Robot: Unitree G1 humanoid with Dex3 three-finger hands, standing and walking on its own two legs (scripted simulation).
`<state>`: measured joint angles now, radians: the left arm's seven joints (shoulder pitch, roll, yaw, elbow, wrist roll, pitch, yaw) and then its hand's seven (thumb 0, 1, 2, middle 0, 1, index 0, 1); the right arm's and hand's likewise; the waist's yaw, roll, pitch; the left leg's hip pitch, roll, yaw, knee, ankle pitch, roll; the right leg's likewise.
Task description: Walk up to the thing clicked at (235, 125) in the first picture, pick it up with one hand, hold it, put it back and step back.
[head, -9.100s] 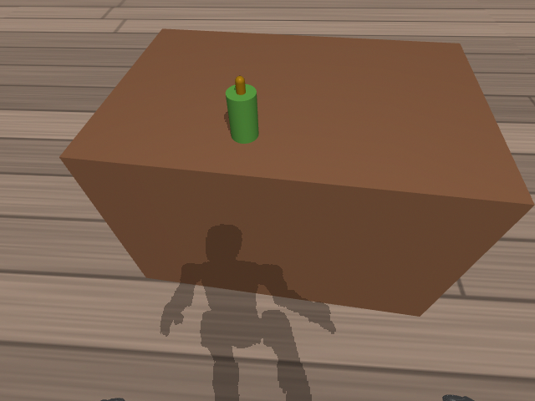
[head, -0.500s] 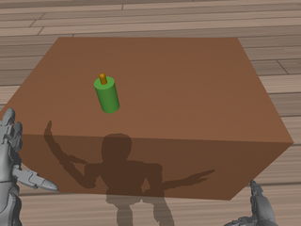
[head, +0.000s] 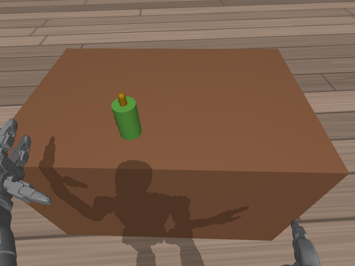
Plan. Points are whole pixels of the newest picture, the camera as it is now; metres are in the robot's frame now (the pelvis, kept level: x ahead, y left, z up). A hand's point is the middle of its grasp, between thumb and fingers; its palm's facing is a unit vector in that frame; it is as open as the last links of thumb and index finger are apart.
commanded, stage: go down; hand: left
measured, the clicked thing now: (126, 114) +0.53 +0.19 +0.01
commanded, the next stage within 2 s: none
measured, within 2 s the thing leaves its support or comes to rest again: neither
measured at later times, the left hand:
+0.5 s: hand (29, 138) +0.33 +0.35 +0.13, palm faces +0.21 -0.98 +0.01, open 17.7 cm
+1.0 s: hand (25, 127) +0.36 +0.37 +0.13, palm faces +0.19 -0.98 +0.00, open 17.4 cm
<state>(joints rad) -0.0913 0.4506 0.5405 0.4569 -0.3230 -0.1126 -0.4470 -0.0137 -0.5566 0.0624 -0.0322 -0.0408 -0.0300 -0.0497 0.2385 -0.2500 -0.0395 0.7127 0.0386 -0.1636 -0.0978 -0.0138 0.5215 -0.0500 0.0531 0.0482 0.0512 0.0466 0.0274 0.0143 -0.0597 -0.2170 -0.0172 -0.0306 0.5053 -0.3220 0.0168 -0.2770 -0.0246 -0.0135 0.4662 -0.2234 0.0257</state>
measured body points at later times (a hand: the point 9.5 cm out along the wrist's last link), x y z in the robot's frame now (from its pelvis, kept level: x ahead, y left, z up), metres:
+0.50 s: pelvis -0.02 -0.02 +0.00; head +0.02 +0.00 +0.44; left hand +0.32 +0.40 +0.13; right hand +0.13 -0.28 -0.09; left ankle -0.04 +0.11 -0.74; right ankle +0.01 -0.14 -0.74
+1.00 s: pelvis +0.00 +0.00 -0.01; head +0.05 +0.02 +0.44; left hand +0.35 +0.42 +0.13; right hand +0.16 -0.27 -0.08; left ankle -0.04 +0.11 -0.74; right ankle +0.01 -0.14 -0.74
